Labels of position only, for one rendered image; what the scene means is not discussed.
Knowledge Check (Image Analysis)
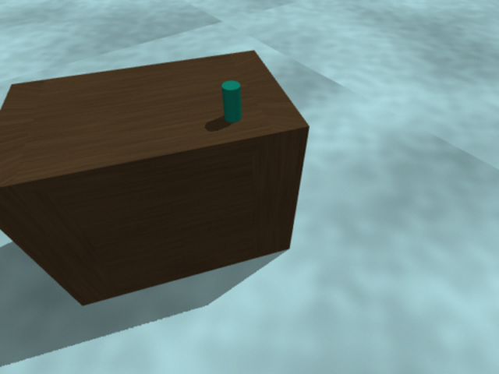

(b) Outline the can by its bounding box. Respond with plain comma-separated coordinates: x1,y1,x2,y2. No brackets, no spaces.
221,81,242,122

